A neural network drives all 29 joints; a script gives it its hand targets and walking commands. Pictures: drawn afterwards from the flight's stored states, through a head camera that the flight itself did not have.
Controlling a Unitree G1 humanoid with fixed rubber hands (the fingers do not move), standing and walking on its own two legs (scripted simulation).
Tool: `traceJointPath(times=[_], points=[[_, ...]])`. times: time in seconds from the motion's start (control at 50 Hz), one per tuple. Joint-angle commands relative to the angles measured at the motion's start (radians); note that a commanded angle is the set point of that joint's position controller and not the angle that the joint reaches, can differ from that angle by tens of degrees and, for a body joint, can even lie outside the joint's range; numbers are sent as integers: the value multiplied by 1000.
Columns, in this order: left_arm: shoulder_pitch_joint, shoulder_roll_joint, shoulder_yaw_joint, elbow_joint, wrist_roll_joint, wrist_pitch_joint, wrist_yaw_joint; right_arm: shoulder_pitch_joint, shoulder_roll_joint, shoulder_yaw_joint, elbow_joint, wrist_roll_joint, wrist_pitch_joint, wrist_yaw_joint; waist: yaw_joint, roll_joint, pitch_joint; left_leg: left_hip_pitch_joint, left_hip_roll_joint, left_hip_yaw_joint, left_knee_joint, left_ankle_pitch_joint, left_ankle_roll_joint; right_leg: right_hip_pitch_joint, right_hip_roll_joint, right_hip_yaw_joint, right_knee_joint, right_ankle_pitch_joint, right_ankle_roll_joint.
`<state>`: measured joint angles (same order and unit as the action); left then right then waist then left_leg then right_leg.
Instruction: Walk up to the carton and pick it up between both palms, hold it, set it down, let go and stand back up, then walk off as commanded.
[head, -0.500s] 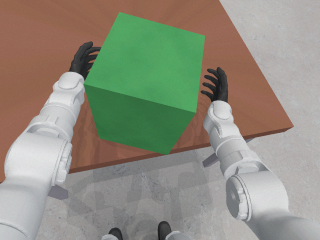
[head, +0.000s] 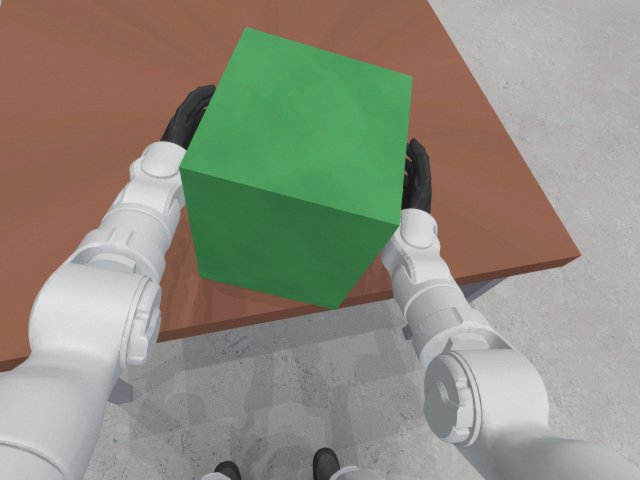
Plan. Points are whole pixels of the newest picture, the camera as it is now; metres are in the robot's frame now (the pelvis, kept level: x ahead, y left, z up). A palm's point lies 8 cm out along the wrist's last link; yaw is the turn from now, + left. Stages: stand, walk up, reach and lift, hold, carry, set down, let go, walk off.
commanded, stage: reach and lift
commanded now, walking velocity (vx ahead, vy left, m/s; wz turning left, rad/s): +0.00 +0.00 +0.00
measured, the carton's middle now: (296, 186) +0.46 -0.02 +0.04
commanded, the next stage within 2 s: none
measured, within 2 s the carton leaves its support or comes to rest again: neither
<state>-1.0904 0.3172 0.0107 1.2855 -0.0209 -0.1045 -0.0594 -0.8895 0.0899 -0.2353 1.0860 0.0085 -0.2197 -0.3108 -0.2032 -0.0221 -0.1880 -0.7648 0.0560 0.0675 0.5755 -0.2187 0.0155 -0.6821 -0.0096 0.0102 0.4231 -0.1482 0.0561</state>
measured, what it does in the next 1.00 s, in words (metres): stands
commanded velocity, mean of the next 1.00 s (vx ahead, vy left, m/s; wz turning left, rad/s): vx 0.00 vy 0.00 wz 0.00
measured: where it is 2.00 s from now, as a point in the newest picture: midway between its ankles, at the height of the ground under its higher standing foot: outside the picture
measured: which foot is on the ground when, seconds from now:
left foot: down 0.00-1.00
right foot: down 0.00-1.00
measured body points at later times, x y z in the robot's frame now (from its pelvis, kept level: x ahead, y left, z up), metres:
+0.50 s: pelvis +0.00 +0.00 +0.00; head +0.12 +0.04 +0.44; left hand +0.51 +0.13 +0.05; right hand +0.43 -0.16 +0.05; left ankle +0.01 +0.09 -0.73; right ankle +0.01 -0.16 -0.73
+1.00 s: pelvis +0.00 +0.00 +0.00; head +0.12 +0.04 +0.44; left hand +0.51 +0.13 +0.05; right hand +0.43 -0.16 +0.05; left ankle +0.01 +0.09 -0.73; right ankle +0.01 -0.16 -0.73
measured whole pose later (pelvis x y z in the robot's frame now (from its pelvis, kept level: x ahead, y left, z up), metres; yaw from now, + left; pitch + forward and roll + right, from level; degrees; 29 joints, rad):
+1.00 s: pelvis +0.00 +0.00 +0.00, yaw +0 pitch +19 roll -3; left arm -1.14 0.29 0.24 1.49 0.19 -0.30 -0.07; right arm -0.90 0.17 -0.58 1.13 -0.33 -0.37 -0.24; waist -0.18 -0.02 -0.10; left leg -0.68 0.06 0.07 0.58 -0.24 0.02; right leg -0.59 -0.01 0.01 0.42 -0.16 0.05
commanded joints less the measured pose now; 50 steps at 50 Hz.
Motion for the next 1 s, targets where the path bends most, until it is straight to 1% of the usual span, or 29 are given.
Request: traceJointPath(times=[0.0, 0.02, 0.04, 0.06, 0.08, 0.12, 0.14, 0.18, 0.2, 0.24, 0.28, 0.3, 0.32, 0.34, 0.38, 0.44, 0.5, 0.52, 0.6, 0.64, 0.66, 0.72, 0.8, 0.82, 0.88, 0.9, 0.94, 0.96, 0.98], points=[[-622, -201, 84, -51, 74, -83, -20, -535, 95, -121, -178, -114, -70, 51, 16, 252, -796, 686, -31, -12, 68, 481, -113, 179, 47, -122, 26, 353, -50], [-617, -244, 85, -52, 97, -88, -28, -529, 135, -124, -183, -134, -75, 59, 10, 266, -796, 702, -31, -16, 62, 487, -116, 188, 46, -125, 30, 359, -50], [-651, -316, 81, -46, 116, -95, -41, -574, 194, -141, -180, -168, -84, 80, 14, 266, -799, 720, -28, -13, 61, 494, -120, 176, 50, -133, 28, 338, -54], [-654, -395, 82, -30, 139, -110, -57, -572, 267, -151, -156, -208, -98, 104, 5, 279, -796, 737, -26, -19, 62, 509, -129, 175, 48, -139, 25, 330, -63], [-664, -456, 99, -2, 166, -124, -76, -587, 322, -160, -155, -259, -102, 130, 16, 259, -789, 745, -25, -16, 53, 495, -125, 188, 48, -142, 23, 315, -62], [-655, -595, 141, 67, 252, -159, -122, -559, 489, -174, -120, -373, -120, 189, 20, 241, -740, 724, -35, -2, 28, 452, -108, 237, 41, -139, 18, 320, -74], [-646, -641, 154, 94, 271, -177, -131, -546, 530, -179, -101, -411, -133, 211, 27, 239, -740, 708, -38, 5, 23, 452, -106, 268, 44, -139, 27, 339, -75], [-635, -673, 172, 168, 296, -196, -139, -563, 565, -189, -82, -448, -147, 237, 45, 228, -721, 668, -37, 9, 5, 445, -105, 303, 49, -132, 21, 367, -76], [-637, -680, 170, 186, 291, -207, -141, -550, 574, -202, -72, -451, -149, 245, 29, 237, -707, 666, -36, 7, 0, 441, -103, 305, 48, -128, 12, 370, -76], [-605, -669, 191, 221, 301, -221, -142, -524, 592, -207, -28, -471, -147, 247, 26, 219, -661, 636, -43, 15, -7, 426, -94, 328, 42, -121, 7, 395, -72], [-603, -681, 197, 252, 299, -230, -145, -534, 609, -204, -24, -475, -156, 248, 32, 225, -659, 613, -40, 11, -10, 426, -98, 357, 41, -109, 8, 412, -74], [-618, -678, 192, 252, 286, -238, -144, -525, 609, -198, -11, -469, -155, 245, 18, 228, -658, 616, -37, 9, -9, 440, -97, 352, 43, -112, 8, 421, -72], [-604, -672, 202, 281, 285, -243, -145, -519, 619, -197, 2, -477, -152, 242, 18, 204, -652, 593, -40, 8, -8, 433, -89, 359, 42, -105, 12, 434, -73], [-617, -686, 184, 239, 275, -256, -142, -515, 641, -183, -4, -474, -160, 242, 18, 212, -689, 598, -39, 7, -1, 465, -96, 365, 43, -109, 18, 454, -74], [-600, -682, 183, 256, 273, -262, -140, -510, 645, -167, 11, -469, -167, 236, 13, 213, -684, 604, -37, 0, 3, 481, -96, 370, 41, -103, 21, 470, -74], [-578, -696, 171, 245, 272, -264, -133, -492, 647, -153, 32, -451, -174, 238, 21, 241, -697, 648, -28, -4, 7, 535, -110, 328, 47, -112, 7, 462, -80], [-605, -716, 143, 245, 264, -266, -130, -511, 642, -156, 22, -452, -185, 232, 2, 253, -718, 646, -24, -16, 19, 550, -118, 310, 47, -114, 7, 462, -89], [-595, -719, 143, 238, 266, -264, -130, -496, 650, -152, 51, -448, -186, 228, 7, 250, -689, 643, -26, -11, 19, 547, -117, 310, 48, -116, 7, 452, -91], [-575, -729, 156, 238, 271, -264, -126, -494, 653, -123, 36, -431, -191, 227, 28, 247, -699, 633, -29, -9, 14, 546, -113, 308, 46, -114, 2, 458, -89], [-587, -733, 140, 248, 257, -265, -130, -520, 654, -124, 8, -442, -195, 219, 14, 230, -729, 605, -28, -14, 19, 514, -110, 316, 45, -110, 6, 463, -93], [-581, -731, 152, 256, 261, -260, -131, -517, 656, -119, 19, -430, -193, 219, 25, 232, -712, 601, -29, -15, 14, 508, -109, 325, 43, -109, 10, 461, -92], [-582, -738, 127, 235, 252, -261, -125, -507, 652, -117, 26, -422, -197, 218, 11, 249, -721, 630, -26, -18, 19, 529, -117, 303, 47, -114, 6, 458, -95], [-573, -733, 133, 238, 258, -256, -123, -503, 649, -104, 40, -415, -203, 212, 26, 250, -717, 625, -24, -19, 18, 526, -117, 301, 43, -112, 3, 446, -96], [-587, -739, 121, 225, 255, -257, -122, -501, 653, -110, 33, -419, -204, 211, 16, 252, -734, 627, -23, -23, 18, 520, -120, 305, 44, -111, 0, 448, -99], [-591, -744, 127, 243, 258, -252, -124, -508, 656, -101, 35, -412, -205, 208, 25, 246, -719, 598, -28, -19, 14, 503, -115, 314, 41, -109, 0, 457, -98], [-582, -752, 113, 222, 256, -253, -123, -490, 660, -89, 35, -409, -207, 207, 14, 249, -737, 620, -25, -28, 19, 525, -117, 308, 43, -113, 6, 470, -96], [-581, -756, 120, 233, 257, -253, -121, -512, 654, -86, 38, -410, -209, 207, 23, 242, -731, 622, -24, -24, 22, 523, -117, 306, 46, -111, 6, 457, -97], [-585, -769, 108, 238, 248, -258, -121, -496, 652, -85, 43, -410, -214, 205, 11, 245, -732, 607, -27, -27, 22, 517, -119, 299, 46, -112, 4, 457, -100], [-583, -763, 108, 236, 246, -252, -123, -502, 650, -86, 38, -406, -213, 204, 13, 243, -739, 627, -26, -29, 19, 513, -118, 296, 46, -114, -4, 451, -99]])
